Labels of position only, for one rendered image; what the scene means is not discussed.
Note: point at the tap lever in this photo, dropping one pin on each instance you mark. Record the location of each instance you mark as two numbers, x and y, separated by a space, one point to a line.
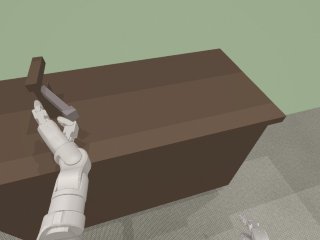
69 112

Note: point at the right robot hand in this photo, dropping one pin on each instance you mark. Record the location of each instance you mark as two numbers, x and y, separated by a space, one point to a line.
252 225

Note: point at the robot left forearm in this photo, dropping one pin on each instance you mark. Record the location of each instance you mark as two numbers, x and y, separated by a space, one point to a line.
65 218

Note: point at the left robot hand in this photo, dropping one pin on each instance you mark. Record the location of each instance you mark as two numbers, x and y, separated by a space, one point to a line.
50 132

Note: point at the counter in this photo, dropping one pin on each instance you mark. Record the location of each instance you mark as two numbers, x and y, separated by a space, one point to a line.
156 131

